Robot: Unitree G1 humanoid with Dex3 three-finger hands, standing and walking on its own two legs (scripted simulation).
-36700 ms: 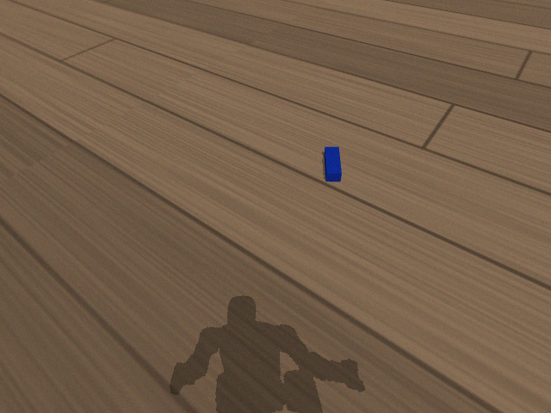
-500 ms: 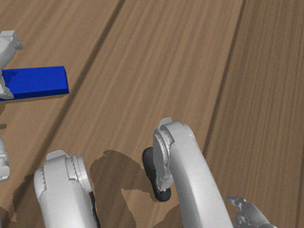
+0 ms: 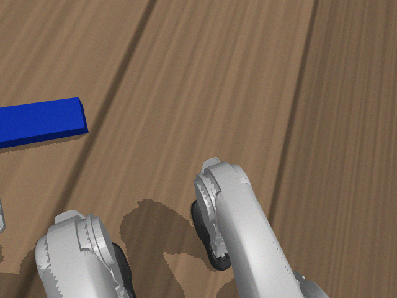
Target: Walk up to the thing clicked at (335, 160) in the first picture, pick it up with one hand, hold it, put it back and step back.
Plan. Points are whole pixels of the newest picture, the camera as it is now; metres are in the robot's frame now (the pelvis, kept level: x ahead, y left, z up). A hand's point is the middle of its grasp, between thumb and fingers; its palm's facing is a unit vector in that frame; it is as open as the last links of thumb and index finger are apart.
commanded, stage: home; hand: left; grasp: from above
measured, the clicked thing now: (34, 123) +0.54 +0.25 -0.31
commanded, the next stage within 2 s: none
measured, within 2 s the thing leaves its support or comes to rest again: neither
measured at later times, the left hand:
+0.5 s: hand out of the picture +0.33 +0.25 +0.08, palm faces -0.14 -0.80 -0.59, open 7.6 cm
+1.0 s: hand out of the picture +0.24 +0.21 +0.27, palm faces +0.21 -0.95 -0.22, open 7.4 cm
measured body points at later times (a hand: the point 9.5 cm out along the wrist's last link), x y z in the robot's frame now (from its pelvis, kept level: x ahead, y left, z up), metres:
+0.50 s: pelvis +0.00 +0.00 +0.18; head +0.16 +0.05 +0.61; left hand +0.33 +0.29 +0.11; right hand +0.22 -0.24 +0.09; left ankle +0.07 +0.13 -0.30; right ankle +0.11 -0.14 -0.30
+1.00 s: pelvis +0.06 -0.01 +0.35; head +0.12 +0.01 +0.79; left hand +0.23 +0.26 +0.29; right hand +0.23 -0.23 +0.26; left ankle +0.07 +0.13 -0.30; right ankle +0.11 -0.14 -0.30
